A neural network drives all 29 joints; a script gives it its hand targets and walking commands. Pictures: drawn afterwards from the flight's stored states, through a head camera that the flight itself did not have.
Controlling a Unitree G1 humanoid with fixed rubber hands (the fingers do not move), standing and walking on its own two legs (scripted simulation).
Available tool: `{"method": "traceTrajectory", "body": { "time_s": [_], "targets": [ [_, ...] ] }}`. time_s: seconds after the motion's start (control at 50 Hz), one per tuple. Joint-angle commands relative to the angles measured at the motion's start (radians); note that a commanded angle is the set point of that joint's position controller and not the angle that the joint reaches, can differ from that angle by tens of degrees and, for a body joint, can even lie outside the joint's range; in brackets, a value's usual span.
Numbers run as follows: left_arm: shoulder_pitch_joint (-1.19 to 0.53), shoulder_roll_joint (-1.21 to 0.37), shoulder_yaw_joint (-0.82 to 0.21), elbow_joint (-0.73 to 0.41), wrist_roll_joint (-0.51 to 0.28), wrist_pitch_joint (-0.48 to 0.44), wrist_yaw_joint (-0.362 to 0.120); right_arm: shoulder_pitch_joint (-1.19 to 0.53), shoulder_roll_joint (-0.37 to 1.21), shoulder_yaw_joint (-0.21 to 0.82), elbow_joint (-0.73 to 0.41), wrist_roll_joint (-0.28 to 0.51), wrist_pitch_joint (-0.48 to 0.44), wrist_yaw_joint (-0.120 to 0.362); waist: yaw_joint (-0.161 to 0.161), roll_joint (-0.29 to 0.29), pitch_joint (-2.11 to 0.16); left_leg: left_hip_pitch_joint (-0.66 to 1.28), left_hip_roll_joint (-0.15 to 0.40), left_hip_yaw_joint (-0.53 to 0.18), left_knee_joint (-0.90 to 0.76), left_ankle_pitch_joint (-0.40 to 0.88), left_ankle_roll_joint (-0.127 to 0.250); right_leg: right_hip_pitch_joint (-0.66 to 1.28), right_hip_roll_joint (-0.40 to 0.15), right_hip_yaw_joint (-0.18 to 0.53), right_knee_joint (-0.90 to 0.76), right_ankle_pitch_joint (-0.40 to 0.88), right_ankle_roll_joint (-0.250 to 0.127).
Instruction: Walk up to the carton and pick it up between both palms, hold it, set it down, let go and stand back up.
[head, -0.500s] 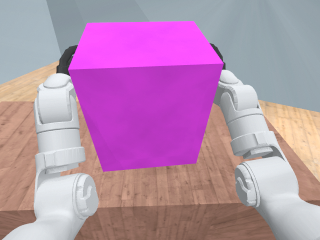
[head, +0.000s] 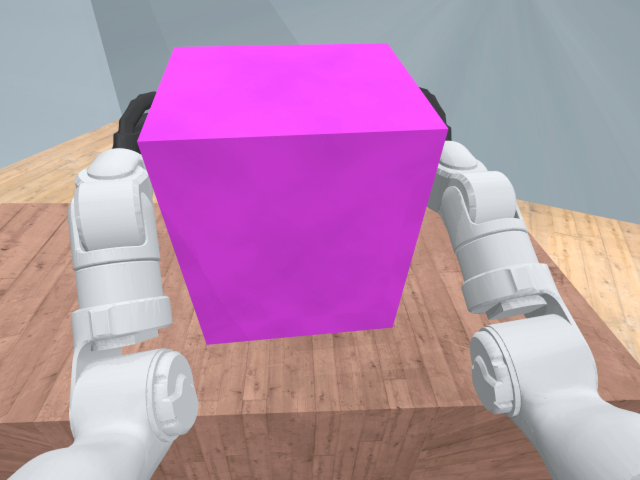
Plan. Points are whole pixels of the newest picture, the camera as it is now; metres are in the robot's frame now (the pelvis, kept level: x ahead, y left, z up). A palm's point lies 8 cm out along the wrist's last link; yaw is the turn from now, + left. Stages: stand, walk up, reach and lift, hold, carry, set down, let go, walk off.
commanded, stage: hold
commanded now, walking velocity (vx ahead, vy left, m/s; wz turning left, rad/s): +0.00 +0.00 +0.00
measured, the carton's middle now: (293, 200) +0.37 +0.01 +0.24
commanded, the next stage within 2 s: none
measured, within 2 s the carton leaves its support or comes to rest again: neither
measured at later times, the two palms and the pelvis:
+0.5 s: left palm (131, 164) +0.36 +0.18 +0.29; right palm (427, 148) +0.37 -0.15 +0.29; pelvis +0.00 +0.00 +0.00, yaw +0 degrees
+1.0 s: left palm (130, 162) +0.36 +0.18 +0.29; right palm (427, 147) +0.37 -0.15 +0.30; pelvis +0.00 +0.00 +0.00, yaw +0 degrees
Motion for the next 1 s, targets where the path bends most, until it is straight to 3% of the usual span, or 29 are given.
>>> {"method": "traceTrajectory", "body": {
  "time_s": [0.0, 0.14, 0.16, 0.22, 0.28, 0.4, 0.54, 0.66, 0.8, 0.98],
  "targets": [
    [-0.592, -0.477, -0.332, -0.056, -0.187, -0.048, -0.141, -0.679, 0.533, 0.251, -0.217, 0.145, -0.032, 0.148, -0.004, 0.049, -0.227, -0.186, -0.064, 0.04, -0.075, 0.148, -0.003, 0.306, 0.042, 0.05, 0.027, 0.115, 0.019],
    [-0.593, -0.476, -0.33, -0.052, -0.187, -0.049, -0.141, -0.681, 0.533, 0.25, -0.214, 0.144, -0.032, 0.148, -0.004, 0.048, -0.227, -0.188, -0.064, 0.04, -0.076, 0.142, -0.002, 0.305, 0.042, 0.05, 0.027, 0.113, 0.019],
    [-0.593, -0.468, -0.306, 0.014, -0.162, -0.049, -0.14, -0.698, 0.538, 0.256, -0.147, 0.156, -0.027, 0.152, 0.016, 0.049, -0.178, -0.211, -0.073, 0.046, -0.081, 0.128, -0.002, 0.272, 0.041, 0.059, 0.019, 0.053, 0.015],
    [-0.608, -0.488, -0.316, 0.007, -0.171, -0.061, -0.134, -0.726, 0.559, 0.261, -0.164, 0.165, -0.041, 0.157, 0.025, 0.049, -0.226, -0.205, -0.069, 0.043, -0.074, 0.149, 0.0, 0.268, 0.045, 0.061, 0.02, 0.046, 0.011],
    [-0.619, -0.505, -0.343, -0.017, -0.201, -0.075, -0.121, -0.738, 0.571, 0.274, -0.194, 0.187, -0.049, 0.149, 0.015, 0.05, -0.287, -0.176, -0.075, 0.041, -0.05, 0.202, -0.007, 0.283, 0.051, 0.06, 0.03, 0.103, 0.017],
    [-0.614, -0.495, -0.348, -0.027, -0.206, -0.077, -0.114, -0.705, 0.555, 0.253, -0.174, 0.176, -0.038, 0.138, -0.005, 0.048, -0.264, -0.17, -0.076, 0.039, -0.065, 0.169, -0.01, 0.283, 0.05, 0.059, 0.018, 0.089, 0.019],
    [-0.618, -0.492, -0.335, 0.002, -0.192, -0.071, -0.126, -0.711, 0.557, 0.251, -0.148, 0.18, -0.027, 0.138, 0.003, 0.059, -0.221, -0.19, -0.074, 0.038, -0.067, 0.173, -0.012, 0.273, 0.047, 0.061, 0.018, 0.082, 0.017],
    [-0.603, -0.491, -0.337, -0.039, -0.197, -0.067, -0.122, -0.7, 0.556, 0.274, -0.184, 0.206, -0.022, 0.134, 0.006, 0.058, -0.26, -0.157, -0.078, 0.036, -0.051, 0.233, -0.02, 0.296, 0.055, 0.061, 0.028, 0.138, 0.019],
    [-0.615, -0.485, -0.328, -0.031, -0.192, -0.063, -0.123, -0.71, 0.557, 0.265, -0.179, 0.193, -0.019, 0.142, 0.017, 0.046, -0.234, -0.177, -0.072, 0.04, -0.067, 0.183, -0.01, 0.274, 0.054, 0.06, 0.018, 0.082, 0.015],
    [-0.624, -0.486, -0.327, 0.0, -0.196, -0.069, -0.127, -0.722, 0.555, 0.249, -0.166, 0.182, -0.02, 0.137, 0.007, 0.048, -0.245, -0.189, -0.074, 0.04, -0.069, 0.156, -0.008, 0.282, 0.049, 0.065, 0.018, 0.082, 0.016]
  ]
}}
